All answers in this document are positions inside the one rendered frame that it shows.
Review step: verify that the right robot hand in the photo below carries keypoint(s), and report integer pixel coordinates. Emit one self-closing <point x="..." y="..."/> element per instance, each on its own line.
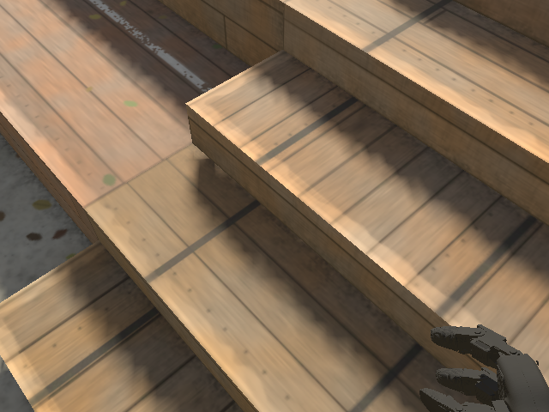
<point x="518" y="386"/>

